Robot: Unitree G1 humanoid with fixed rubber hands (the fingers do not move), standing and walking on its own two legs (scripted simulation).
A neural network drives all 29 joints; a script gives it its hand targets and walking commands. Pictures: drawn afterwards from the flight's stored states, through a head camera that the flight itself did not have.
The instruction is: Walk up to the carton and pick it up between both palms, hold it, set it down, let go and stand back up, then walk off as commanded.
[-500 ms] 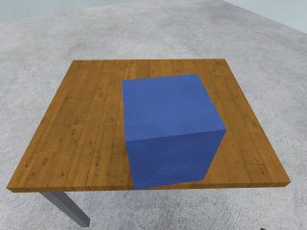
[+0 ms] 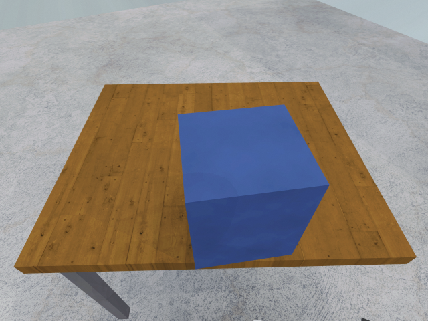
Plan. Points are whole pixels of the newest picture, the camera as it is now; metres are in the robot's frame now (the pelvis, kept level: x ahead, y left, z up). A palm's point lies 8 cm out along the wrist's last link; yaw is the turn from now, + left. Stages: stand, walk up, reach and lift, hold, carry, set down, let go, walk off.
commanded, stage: walk up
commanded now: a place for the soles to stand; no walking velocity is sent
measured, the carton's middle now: (238, 189) +0.37 -0.05 +0.05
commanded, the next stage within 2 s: reach and lift in 1.42 s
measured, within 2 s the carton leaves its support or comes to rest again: neither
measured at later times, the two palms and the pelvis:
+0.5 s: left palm out of the picture +0.09 +0.30 -0.07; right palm out of the picture +0.09 -0.31 -0.08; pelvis +0.00 -0.01 +0.00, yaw -1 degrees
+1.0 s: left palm out of the picture +0.09 +0.31 -0.07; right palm out of the picture +0.09 -0.31 -0.09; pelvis +0.01 +0.00 +0.00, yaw +0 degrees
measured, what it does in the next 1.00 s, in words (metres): stands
